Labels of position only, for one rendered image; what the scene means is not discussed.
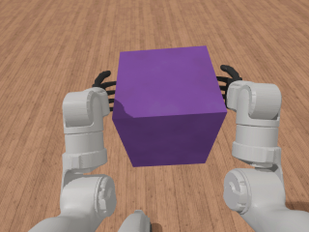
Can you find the left robot forearm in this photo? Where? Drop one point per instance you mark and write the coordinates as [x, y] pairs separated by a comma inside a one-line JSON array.
[[83, 114]]

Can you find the right robot hand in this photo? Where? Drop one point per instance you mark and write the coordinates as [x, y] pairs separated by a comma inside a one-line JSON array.
[[235, 77]]

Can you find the robot left upper arm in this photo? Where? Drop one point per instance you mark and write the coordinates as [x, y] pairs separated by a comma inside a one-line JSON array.
[[86, 201]]

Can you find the robot right upper arm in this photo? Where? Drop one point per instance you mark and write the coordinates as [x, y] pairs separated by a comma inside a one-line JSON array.
[[257, 194]]

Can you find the right robot forearm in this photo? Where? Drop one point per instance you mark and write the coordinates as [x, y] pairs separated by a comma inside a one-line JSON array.
[[258, 108]]

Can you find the carton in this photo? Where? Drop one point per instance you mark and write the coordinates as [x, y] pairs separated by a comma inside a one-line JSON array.
[[168, 107]]

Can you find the left robot hand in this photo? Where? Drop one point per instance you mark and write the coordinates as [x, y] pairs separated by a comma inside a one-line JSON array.
[[104, 85]]

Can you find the left robot shin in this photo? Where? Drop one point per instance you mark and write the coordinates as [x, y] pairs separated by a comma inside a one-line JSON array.
[[139, 212]]

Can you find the robot left thigh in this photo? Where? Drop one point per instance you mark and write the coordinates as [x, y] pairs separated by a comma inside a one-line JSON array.
[[136, 222]]

